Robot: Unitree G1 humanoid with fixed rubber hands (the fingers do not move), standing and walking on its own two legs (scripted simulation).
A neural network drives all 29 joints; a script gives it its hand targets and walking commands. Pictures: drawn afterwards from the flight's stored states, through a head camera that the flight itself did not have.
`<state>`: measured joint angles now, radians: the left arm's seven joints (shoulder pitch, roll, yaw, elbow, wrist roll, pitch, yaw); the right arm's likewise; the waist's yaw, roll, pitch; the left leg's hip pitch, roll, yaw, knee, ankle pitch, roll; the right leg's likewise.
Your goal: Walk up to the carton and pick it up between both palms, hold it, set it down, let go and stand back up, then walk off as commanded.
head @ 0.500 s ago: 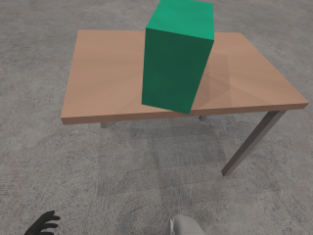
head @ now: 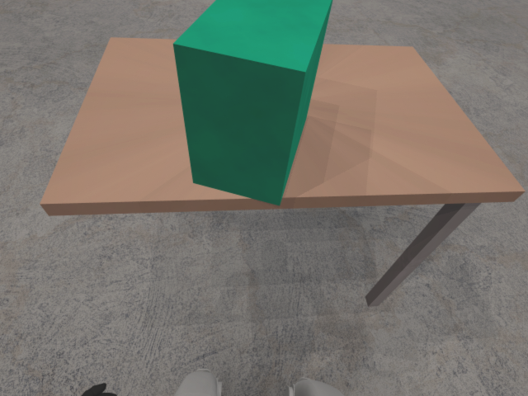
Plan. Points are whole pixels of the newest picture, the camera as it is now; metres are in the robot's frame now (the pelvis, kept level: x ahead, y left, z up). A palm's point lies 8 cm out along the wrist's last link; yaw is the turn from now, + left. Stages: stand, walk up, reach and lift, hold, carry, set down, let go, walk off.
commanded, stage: walk up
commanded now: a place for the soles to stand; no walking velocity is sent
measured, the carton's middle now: (260, 92) +0.58 +0.03 +0.14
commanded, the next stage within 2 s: none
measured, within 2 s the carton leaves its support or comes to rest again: neither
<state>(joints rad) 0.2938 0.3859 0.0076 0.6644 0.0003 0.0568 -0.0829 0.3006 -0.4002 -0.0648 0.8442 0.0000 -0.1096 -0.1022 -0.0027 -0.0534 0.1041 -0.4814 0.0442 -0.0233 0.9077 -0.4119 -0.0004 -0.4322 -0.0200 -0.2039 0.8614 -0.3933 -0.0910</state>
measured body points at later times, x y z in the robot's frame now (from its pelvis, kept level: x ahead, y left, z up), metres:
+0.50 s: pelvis +0.03 -0.12 +0.01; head +0.06 -0.11 +0.45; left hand +0.12 +0.17 -0.11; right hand +0.11 -0.46 -0.09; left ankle +0.07 +0.04 -0.64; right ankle +0.04 -0.19 -0.69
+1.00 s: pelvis +0.05 -0.12 +0.00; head +0.07 -0.10 +0.45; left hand +0.15 +0.19 -0.10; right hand +0.16 -0.43 -0.10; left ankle +0.07 +0.03 -0.69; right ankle +0.08 -0.22 -0.69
